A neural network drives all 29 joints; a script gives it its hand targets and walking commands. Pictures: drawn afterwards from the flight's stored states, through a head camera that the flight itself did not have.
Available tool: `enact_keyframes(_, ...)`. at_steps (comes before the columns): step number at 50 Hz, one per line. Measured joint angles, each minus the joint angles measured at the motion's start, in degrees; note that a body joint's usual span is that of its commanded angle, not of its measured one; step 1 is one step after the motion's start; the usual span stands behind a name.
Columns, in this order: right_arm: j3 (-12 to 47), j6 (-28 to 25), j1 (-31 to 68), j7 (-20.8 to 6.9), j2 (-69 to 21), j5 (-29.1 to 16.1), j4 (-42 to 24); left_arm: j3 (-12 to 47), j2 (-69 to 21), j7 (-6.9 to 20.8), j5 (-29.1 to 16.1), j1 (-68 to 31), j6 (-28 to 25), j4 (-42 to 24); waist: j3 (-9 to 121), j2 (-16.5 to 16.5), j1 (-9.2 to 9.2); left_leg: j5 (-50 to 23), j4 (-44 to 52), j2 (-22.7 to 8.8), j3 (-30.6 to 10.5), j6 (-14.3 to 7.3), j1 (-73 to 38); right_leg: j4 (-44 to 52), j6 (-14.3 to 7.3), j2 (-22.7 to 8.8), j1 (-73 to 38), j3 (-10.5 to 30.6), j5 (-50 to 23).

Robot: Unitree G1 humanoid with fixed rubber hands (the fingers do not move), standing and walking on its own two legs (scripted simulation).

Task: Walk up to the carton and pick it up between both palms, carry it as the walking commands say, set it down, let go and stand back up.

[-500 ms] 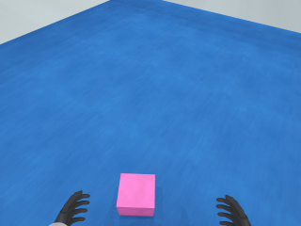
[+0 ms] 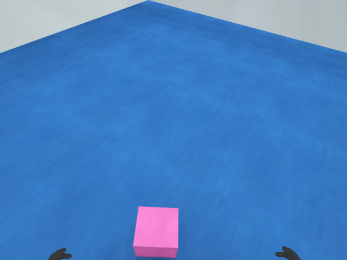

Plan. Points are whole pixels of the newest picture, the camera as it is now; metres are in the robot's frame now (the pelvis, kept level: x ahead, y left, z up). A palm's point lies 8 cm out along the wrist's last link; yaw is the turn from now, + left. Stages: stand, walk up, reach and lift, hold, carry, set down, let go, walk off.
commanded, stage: stand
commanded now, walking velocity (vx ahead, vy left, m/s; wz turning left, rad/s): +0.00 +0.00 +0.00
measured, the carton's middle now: (157, 232) +0.41 +0.06 -0.68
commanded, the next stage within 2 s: none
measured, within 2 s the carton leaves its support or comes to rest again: neither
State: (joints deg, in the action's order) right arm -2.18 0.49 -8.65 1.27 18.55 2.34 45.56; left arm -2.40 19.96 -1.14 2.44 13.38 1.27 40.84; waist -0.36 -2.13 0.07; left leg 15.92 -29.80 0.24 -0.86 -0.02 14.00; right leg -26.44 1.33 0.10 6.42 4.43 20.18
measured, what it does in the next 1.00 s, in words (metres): stands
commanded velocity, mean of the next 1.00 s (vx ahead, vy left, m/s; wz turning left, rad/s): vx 0.00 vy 0.00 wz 0.00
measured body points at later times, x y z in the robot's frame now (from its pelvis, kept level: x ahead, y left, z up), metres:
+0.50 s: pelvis -0.01 +0.00 +0.00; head -0.01 +0.02 +0.45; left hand +0.10 +0.30 -0.11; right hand +0.11 -0.30 -0.10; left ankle +0.00 +0.12 -0.74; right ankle -0.07 -0.14 -0.74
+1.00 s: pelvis -0.02 +0.00 +0.01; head -0.02 +0.01 +0.46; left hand +0.07 +0.31 -0.11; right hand +0.08 -0.31 -0.10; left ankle +0.00 +0.12 -0.74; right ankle -0.07 -0.14 -0.74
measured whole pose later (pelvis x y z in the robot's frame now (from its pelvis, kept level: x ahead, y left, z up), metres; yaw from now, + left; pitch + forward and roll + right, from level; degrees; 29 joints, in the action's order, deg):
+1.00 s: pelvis -0.02 +0.00 +0.01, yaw +0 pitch -2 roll +0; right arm -0.8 -0.1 -6.7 0.8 21.2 1.0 58.2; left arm -0.4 22.0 -1.0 1.5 10.8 0.0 54.2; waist -1.9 -1.2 0.2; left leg 11.2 -23.5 0.3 -0.5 -0.2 9.9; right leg -21.1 1.5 -0.2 3.0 4.8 15.8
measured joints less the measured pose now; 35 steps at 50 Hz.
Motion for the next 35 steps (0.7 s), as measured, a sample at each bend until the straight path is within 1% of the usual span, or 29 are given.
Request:
enact_keyframes(13, 0.5, -0.4, 0.7, 0.1, 0.2, -0.4, 4.2, 1.1, 0.3, -0.3, -0.3, -0.9, -0.6, 4.6, -0.2, 0.4, 0.11, -0.9, 1.6, 0.4, 0.3, -0.4, -1.4, 1.5, 0.4, -0.5, -1.3, 0.2, -0.9)
enact_keyframes(35, 1.2, -0.6, 1.2, -0.3, 1.9, -1.0, 9.9, 1.7, 1.4, -0.1, -0.7, -1.6, -1.1, 10.5, -1.0, 0.8, 0.07, -3.5, 4.8, 0.2, 0.4, -0.3, -3.4, 4.1, 0.3, -0.4, -2.9, 0.4, -3.2)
